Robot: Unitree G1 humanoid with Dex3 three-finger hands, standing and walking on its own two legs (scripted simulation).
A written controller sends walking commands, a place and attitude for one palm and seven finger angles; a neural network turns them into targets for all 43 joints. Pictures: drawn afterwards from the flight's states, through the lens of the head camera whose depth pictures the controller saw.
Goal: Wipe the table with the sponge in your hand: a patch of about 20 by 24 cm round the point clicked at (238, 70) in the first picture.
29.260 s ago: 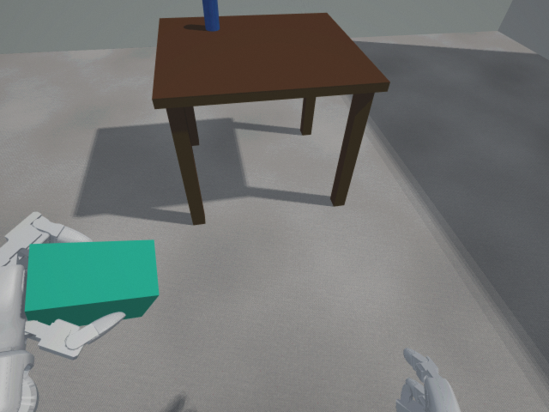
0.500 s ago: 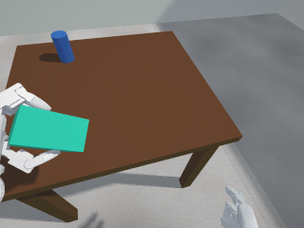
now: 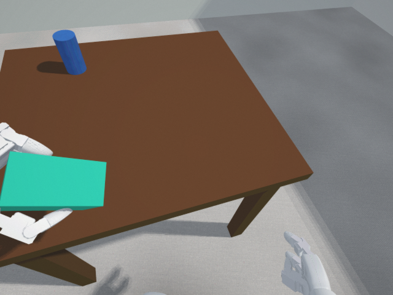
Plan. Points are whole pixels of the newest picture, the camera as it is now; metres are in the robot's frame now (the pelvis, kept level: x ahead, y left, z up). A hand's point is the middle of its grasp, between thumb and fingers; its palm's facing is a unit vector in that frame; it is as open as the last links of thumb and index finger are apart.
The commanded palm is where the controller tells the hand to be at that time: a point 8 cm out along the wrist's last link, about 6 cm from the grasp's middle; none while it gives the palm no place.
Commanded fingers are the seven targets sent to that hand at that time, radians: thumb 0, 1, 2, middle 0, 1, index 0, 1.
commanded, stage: come to a stop and stand still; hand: left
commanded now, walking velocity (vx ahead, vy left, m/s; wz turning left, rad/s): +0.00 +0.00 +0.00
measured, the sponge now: (66, 186) +0.24 +0.23 +0.13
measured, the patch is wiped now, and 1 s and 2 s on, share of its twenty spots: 0.00 0.00 0.00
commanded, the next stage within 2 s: look again from close up in 0.48 s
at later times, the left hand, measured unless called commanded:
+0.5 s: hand (36, 205) +0.20 +0.23 +0.17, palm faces +0.37 -0.84 -0.39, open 10.5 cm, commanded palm +0.14 +0.27 +0.18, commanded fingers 0.00 0.10 1.30 -1.20 -1.60 -1.20 -1.60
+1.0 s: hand (39, 208) +0.20 +0.23 +0.16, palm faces +0.38 -0.85 -0.37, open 10.5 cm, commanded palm +0.14 +0.27 +0.18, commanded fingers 0.00 0.10 1.30 -1.20 -1.60 -1.20 -1.60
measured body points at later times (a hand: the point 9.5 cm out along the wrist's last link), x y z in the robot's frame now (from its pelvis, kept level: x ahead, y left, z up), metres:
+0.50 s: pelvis -0.03 +0.00 +0.00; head -0.02 +0.01 +0.45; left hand +0.17 +0.28 +0.19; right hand +0.14 -0.23 -0.07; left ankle +0.01 +0.09 -0.74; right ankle +0.00 -0.13 -0.74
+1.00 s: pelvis -0.02 -0.01 +0.00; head -0.02 +0.00 +0.45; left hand +0.17 +0.28 +0.18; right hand +0.16 -0.24 -0.07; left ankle +0.01 +0.09 -0.74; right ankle +0.00 -0.13 -0.74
